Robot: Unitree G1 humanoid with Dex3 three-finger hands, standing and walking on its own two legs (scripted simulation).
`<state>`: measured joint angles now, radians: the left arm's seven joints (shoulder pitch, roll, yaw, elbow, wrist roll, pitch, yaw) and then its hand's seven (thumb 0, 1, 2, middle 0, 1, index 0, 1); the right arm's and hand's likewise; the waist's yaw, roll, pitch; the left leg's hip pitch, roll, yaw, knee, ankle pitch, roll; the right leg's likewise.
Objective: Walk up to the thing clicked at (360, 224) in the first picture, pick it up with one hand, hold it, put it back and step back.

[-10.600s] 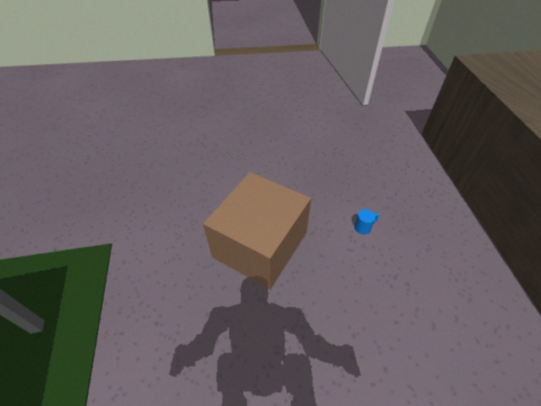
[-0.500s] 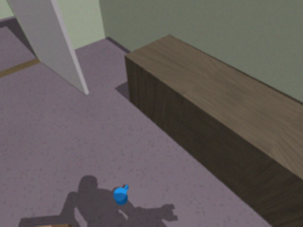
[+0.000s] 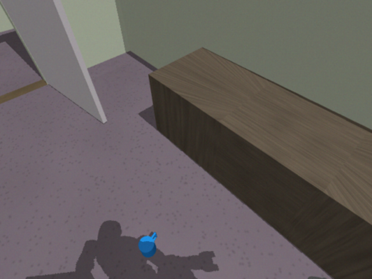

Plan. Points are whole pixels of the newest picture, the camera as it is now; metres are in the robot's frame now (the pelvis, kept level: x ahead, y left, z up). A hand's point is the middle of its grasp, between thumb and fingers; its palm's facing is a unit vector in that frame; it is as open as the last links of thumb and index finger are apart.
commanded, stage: stand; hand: left
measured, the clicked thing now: (149, 243) +0.40 +0.21 -0.73
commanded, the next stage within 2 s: none
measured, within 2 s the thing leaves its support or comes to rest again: neither
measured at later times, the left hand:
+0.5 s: hand out of the picture +0.08 +0.24 -0.15, palm faces -0.04 -0.94 -0.35, open 7.4 cm
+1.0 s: hand out of the picture +0.09 +0.24 -0.15, palm faces -0.04 -0.93 -0.35, open 7.4 cm
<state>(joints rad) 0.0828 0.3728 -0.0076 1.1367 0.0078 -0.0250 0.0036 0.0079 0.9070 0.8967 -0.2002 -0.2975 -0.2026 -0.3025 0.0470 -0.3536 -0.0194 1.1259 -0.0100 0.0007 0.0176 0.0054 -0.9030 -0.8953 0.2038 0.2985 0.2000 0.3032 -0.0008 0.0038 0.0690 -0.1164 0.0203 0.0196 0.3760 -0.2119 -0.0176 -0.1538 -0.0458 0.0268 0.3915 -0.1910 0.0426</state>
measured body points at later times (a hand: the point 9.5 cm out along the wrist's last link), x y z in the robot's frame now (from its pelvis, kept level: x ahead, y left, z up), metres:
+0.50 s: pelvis +0.00 -0.02 +0.00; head +0.01 -0.02 +0.45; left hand +0.08 +0.29 -0.13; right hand +0.07 -0.32 -0.13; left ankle +0.00 +0.13 -0.74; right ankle +0.02 -0.15 -0.74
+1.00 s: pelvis +0.01 -0.02 +0.00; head +0.02 -0.02 +0.45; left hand +0.09 +0.28 -0.13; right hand +0.09 -0.32 -0.13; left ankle +0.00 +0.13 -0.74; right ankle +0.02 -0.15 -0.74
